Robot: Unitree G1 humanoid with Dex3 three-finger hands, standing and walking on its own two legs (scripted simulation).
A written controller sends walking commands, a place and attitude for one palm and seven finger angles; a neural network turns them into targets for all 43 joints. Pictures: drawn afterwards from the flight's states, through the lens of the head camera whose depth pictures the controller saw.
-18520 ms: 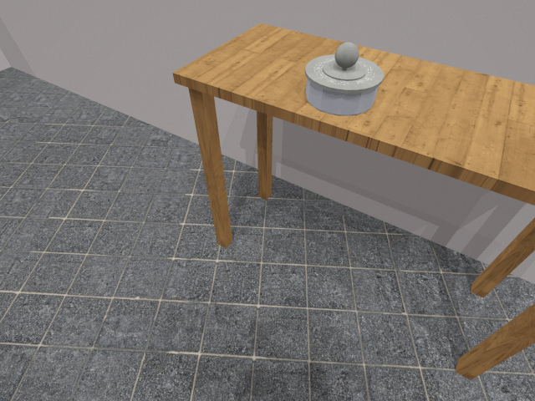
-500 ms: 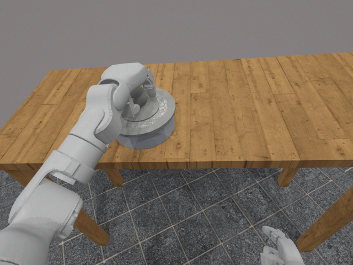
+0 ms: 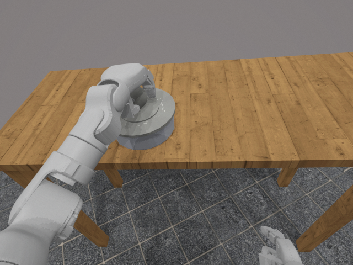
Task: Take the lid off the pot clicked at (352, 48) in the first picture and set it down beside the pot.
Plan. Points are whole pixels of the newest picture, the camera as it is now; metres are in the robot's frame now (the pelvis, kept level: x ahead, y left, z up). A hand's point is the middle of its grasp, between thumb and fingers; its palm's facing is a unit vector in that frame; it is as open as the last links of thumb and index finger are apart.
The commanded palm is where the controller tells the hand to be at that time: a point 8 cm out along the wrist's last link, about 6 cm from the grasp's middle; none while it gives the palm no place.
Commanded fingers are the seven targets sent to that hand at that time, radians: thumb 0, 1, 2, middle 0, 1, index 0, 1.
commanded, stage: lift the lid straight up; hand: left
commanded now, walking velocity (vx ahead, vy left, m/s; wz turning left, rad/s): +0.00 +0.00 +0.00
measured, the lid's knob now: (136, 97) +0.46 +0.11 +0.17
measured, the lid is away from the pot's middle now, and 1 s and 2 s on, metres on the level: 0.01 0.00 0.01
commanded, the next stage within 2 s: none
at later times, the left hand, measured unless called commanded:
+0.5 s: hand (129, 95) +0.42 +0.11 +0.20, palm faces -0.18 -0.04 -0.98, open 7.6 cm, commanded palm +0.39 +0.12 +0.29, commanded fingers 0.00 0.40 1.32 -0.90 -0.64 -1.03 -0.72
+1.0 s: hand (126, 76) +0.43 +0.10 +0.25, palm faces -0.11 -0.02 -0.99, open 7.5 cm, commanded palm +0.40 +0.12 +0.33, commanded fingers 0.00 0.40 1.32 -0.90 -0.64 -1.03 -0.72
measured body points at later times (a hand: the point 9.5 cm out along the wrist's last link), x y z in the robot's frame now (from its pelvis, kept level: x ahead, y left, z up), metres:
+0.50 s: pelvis +0.00 +0.00 +0.00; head +0.01 -0.05 +0.45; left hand +0.43 +0.11 +0.25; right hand +0.18 -0.23 -0.12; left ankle -0.01 +0.11 -0.74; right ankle +0.00 -0.12 -0.74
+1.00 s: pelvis -0.01 +0.00 +0.00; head -0.01 -0.04 +0.45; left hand +0.43 +0.10 +0.30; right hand +0.17 -0.22 -0.11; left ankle -0.01 +0.11 -0.74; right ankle +0.00 -0.12 -0.74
